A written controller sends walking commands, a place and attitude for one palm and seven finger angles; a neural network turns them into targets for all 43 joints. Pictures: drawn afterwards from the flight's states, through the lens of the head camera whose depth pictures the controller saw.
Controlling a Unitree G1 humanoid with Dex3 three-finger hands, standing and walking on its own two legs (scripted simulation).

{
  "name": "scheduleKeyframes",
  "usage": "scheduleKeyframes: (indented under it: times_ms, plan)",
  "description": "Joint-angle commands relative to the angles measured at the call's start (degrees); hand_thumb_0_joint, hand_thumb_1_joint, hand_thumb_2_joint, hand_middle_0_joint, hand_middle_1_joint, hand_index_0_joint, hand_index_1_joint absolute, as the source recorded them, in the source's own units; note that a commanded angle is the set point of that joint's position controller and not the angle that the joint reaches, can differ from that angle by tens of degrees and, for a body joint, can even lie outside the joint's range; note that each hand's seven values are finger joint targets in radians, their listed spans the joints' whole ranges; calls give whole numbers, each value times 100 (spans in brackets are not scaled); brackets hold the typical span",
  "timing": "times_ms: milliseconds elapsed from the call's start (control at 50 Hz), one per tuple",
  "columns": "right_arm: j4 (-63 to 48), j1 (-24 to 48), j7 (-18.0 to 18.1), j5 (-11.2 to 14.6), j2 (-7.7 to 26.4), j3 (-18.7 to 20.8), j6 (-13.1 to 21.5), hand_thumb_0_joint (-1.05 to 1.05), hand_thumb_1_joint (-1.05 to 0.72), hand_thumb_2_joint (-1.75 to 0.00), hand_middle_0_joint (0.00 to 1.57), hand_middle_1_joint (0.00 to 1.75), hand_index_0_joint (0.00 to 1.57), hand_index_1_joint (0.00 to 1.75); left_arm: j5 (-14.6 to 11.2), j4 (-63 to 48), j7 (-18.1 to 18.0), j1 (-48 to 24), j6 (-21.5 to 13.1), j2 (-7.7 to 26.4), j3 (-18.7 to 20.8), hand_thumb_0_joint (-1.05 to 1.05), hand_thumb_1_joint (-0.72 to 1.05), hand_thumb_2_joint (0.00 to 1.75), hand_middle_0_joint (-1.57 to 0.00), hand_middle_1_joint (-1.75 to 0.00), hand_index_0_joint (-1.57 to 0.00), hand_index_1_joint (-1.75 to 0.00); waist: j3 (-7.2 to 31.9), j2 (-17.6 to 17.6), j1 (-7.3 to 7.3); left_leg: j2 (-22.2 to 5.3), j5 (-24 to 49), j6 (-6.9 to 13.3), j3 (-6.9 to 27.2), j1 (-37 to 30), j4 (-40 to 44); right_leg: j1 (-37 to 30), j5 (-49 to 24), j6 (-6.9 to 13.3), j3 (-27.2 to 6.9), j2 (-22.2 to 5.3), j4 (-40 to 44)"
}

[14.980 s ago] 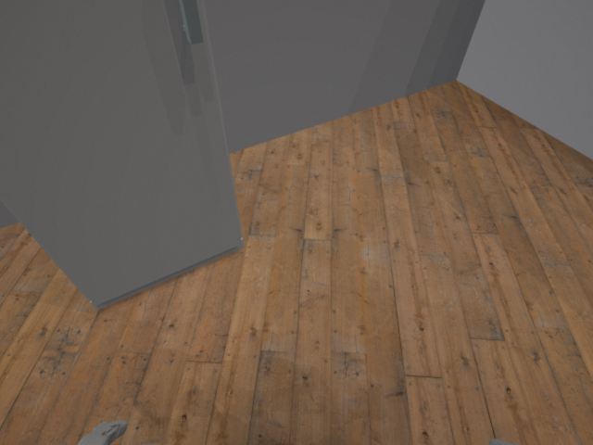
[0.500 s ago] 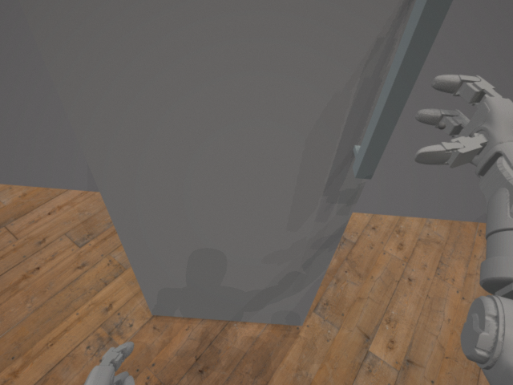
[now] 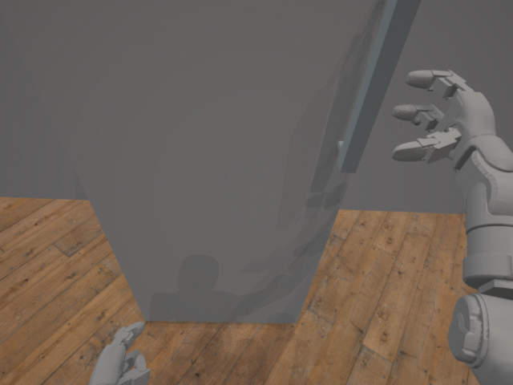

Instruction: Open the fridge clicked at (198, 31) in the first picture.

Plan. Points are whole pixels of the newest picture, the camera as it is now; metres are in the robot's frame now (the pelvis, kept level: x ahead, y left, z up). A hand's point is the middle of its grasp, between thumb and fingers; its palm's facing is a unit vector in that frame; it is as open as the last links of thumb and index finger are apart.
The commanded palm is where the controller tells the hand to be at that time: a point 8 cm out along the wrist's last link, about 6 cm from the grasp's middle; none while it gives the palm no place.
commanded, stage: move the hooked fingers beside the handle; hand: right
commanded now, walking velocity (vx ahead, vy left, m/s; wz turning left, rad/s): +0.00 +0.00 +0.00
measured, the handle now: (366, 86) +0.47 -0.11 +0.27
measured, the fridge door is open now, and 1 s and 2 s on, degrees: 0 0 0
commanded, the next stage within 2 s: feel for the door with the fingertips in 0.08 s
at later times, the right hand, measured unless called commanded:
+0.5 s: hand (391, 121) +0.41 -0.14 +0.26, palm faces -0.08 +1.00 -0.01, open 14.0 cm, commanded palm +0.39 -0.20 +0.25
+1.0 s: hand (396, 114) +0.43 -0.15 +0.26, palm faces -0.05 +1.00 +0.00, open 14.0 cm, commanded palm +0.41 -0.20 +0.25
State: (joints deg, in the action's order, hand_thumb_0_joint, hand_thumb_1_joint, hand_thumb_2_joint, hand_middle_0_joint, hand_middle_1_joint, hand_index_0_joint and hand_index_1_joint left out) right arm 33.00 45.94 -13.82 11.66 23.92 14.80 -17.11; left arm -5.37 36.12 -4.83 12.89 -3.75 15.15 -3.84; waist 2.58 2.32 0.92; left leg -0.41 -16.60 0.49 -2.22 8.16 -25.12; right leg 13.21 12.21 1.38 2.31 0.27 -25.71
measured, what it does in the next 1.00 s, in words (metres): stands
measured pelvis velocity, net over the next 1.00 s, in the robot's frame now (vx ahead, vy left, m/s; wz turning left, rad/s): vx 0.00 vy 0.01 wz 0.00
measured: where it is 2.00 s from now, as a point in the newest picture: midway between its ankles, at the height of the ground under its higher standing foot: outside the picture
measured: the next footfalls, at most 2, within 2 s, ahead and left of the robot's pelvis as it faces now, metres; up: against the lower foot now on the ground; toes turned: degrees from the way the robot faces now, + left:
none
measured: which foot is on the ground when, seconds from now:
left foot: down 0.00-1.00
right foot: down 0.00-1.00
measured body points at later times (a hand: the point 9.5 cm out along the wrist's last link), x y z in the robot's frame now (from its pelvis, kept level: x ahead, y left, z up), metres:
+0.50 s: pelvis -0.01 +0.00 +0.00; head -0.03 +0.02 +0.45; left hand +0.14 +0.25 -0.10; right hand +0.41 -0.19 +0.26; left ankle -0.04 +0.11 -0.74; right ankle +0.02 -0.11 -0.74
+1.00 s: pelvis +0.00 +0.01 +0.00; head -0.02 +0.02 +0.45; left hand +0.12 +0.26 -0.10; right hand +0.43 -0.20 +0.26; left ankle -0.04 +0.11 -0.74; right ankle +0.02 -0.11 -0.74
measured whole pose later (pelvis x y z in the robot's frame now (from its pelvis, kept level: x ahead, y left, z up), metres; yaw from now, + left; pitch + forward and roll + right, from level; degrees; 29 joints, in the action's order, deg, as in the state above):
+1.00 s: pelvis +0.00 +0.01 +0.00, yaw +0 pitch +0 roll +0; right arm 37.6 49.9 -11.6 11.6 22.0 13.6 -16.0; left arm -5.1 38.6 -4.9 15.5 -2.5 16.1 -2.7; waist 2.5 2.3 1.5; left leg 0.3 -16.0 1.1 -2.4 8.3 -24.5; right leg 13.4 11.7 0.9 2.0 -0.4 -25.2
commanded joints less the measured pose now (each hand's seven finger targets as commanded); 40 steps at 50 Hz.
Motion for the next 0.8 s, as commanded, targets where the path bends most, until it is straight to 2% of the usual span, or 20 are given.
scheduleKeyframes:
  times_ms: [0, 60, 140, 200, 240, 280, 360, 400, 460, 480, 500, 520, 540, 580, 600, 620, 680, 740, 760, 780]
  plan:
    - [-1204, 2991, -19, 97, 1249, 231, 423, 0, 50, -30, 30, 120, 30, 120, -21, -732, -50, -420, -279, 733, 332, 0, 90, 90, -20, -30, -20, -30, 1542, -167, 38, 63, 1901, 130, 43, 379, 320, -1427, -1423, 161, -349, -84, 71]
    - [-1060, 2856, 21, 62, 1334, 340, 296, 0, 50, -30, 30, 120, 30, 120, -12, -720, -41, -410, -256, 744, 325, 0, 90, 90, -20, -30, -20, -30, 1487, -14, -16, 49, 1845, 136, 54, 374, 319, -1323, -1327, 140, -363, -64, 116]
    - [-1049, 2739, 30, 56, 1540, 498, 308, 0, 50, -30, 30, 120, 30, 120, -19, -740, -53, -396, -226, 771, 345, 0, 90, 90, -20, -30, -20, -30, 1503, -378, -33, 55, 1846, 101, 79, 242, 358, -1192, -1244, 183, -322, -59, 134]
    - [-1319, 3081, 15, 94, 1203, 179, 444, 0, 50, -30, 30, 120, 30, 120, -17, -746, -63, -401, -278, 743, 356, 0, 90, 90, -20, -30, -20, -30, 1583, -300, 67, 65, 1802, 102, 61, 310, 362, -1352, -1270, 198, -325, -74, 107]
    - [-1622, 3130, 21, 109, 1112, 152, 494, 0, 50, -30, 30, 120, 30, 120, -9, -774, -47, -434, -329, 719, 344, 0, 90, 90, -20, -30, -20, -30, 1765, 15, 33, 74, 1841, 119, 85, 313, 345, -1554, -1351, 186, -343, -55, 105]
    - [-1778, 3137, 42, 130, 938, 53, 523, 0, 50, -30, 30, 120, 30, 120, -2, -757, -31, -446, -363, 714, 340, 0, 90, 90, -20, -30, -20, -30, 1785, 110, 40, 86, 1767, 144, 44, 377, 319, -1656, -1372, 147, -390, -69, 112]
    - [-1614, 2807, 149, 189, 780, 87, 316, 0, 50, -30, 30, 120, 30, 120, -3, -694, 5, -481, -357, 694, 336, 0, 90, 90, -20, -30, -20, -30, 1514, -59, -19, 100, 1759, 120, 38, 394, 363, -1425, -1263, 154, -342, -45, 138]
    - [-1390, 2459, 268, 157, 1021, 346, 176, 0, 50, -30, 30, 120, 30, 120, 17, -665, 20, -471, -316, 725, 356, 0, 90, 90, -20, -30, -20, -30, 1371, -360, -133, 100, 1629, 107, 32, 320, 404, -1196, -1139, 162, -326, -54, 177]
    - [-1449, 2633, 412, 87, 841, 200, 40, 0, 50, -30, 30, 120, 30, 120, 9, -703, 28, -540, -250, 682, 341, 0, 90, 90, -20, -30, -20, -30, 1314, -461, -79, 84, 1629, 68, 66, 336, 395, -1114, -1073, 179, -279, -42, 195]
    - [-1611, 2743, 443, 68, 774, 113, 45, 0, 50, -30, 30, 120, 30, 120, 12, -718, 33, -554, -242, 677, 342, 0, 90, 90, -20, -30, -20, -30, 1392, -364, -60, 79, 1628, 69, 71, 344, 375, -1166, -1075, 180, -274, -44, 187]
    - [-1619, 2673, 499, 41, 904, 216, 81, 0, 50, -30, 30, 120, 30, 120, 19, -711, 33, -552, -220, 683, 363, 0, 90, 90, -20, -30, -20, -30, 1441, -478, -82, 84, 1663, 71, 70, 275, 390, -1200, -1154, 184, -267, -71, 167]
    - [-1778, 2787, 523, 45, 778, 131, 116, 0, 50, -30, 30, 120, 30, 120, 25, -740, 38, -600, -211, 656, 334, 0, 90, 90, -20, -30, -20, -30, 1477, -344, -74, 77, 1698, 81, 81, 252, 375, -1244, -1186, 186, -272, -50, 187]
    - [-1944, 2953, 547, 32, 853, 175, 167, 0, 50, -30, 30, 120, 30, 120, 35, -748, 34, -599, -211, 649, 338, 0, 90, 90, -20, -30, -20, -30, 1599, -282, -57, 82, 1784, 87, 92, 217, 354, -1339, -1266, 180, -279, -47, 167]
    - [-1842, 3073, 551, 21, 881, 179, 224, 0, 50, -30, 30, 120, 30, 120, 41, -716, 15, -583, -192, 638, 325, 0, 90, 90, -20, -30, -20, -30, 1624, -350, -16, 88, 1808, 76, 112, 209, 364, -1360, -1241, 190, -262, -38, 155]
    - [-1749, 2945, 546, 46, 913, 216, 243, 0, 50, -30, 30, 120, 30, 120, 52, -712, 4, -564, -173, 648, 334, 0, 90, 90, -20, -30, -20, -30, 1590, -517, -37, 90, 1809, 53, 115, 171, 401, -1300, -1207, 208, -245, -44, 150]
    - [-1645, 3052, 550, 34, 1080, 337, 243, 0, 50, -30, 30, 120, 30, 120, 47, -684, -14, -565, -159, 667, 323, 0, 90, 90, -20, -30, -20, -30, 1579, -479, -28, 74, 1844, 52, 145, 124, 404, -1236, -1170, 214, -236, -25, 166]
    - [-1250, 3124, 493, -7, 989, 214, 197, 0, 50, -30, 30, 120, 30, 120, 34, -636, -43, -521, -139, 652, 308, 0, 90, 90, -20, -30, -20, -30, 1390, -428, 27, 67, 1771, 36, 156, 272, 437, -1158, -1039, 218, -212, -8, 159]
    - [-889, 3256, 434, -52, 1117, 205, 174, 0, 50, -30, 30, 120, 30, 120, 20, -588, -60, -438, -92, 686, 311, 0, 90, 90, -20, -30, -20, -30, 1372, -261, 66, 52, 1762, 39, 171, 281, 466, -1091, -997, 203, -200, 4, 154]
    - [-835, 3376, 390, -44, 910, 26, 193, 0, 50, -30, 30, 120, 30, 120, 20, -583, -68, -421, -102, 677, 320, 0, 90, 90, -20, -30, -20, -30, 1310, -232, 125, 53, 1767, 39, 161, 370, 471, -1114, -993, 211, -200, 4, 136]
    - [-791, 3441, 360, -35, 924, 15, 228, 0, 50, -30, 30, 120, 30, 120, 17, -567, -65, -377, -120, 688, 328, 0, 90, 90, -20, -30, -20, -30, 1381, -209, 136, 58, 1804, 52, 166, 370, 458, -1147, -1028, 210, -233, 4, 121]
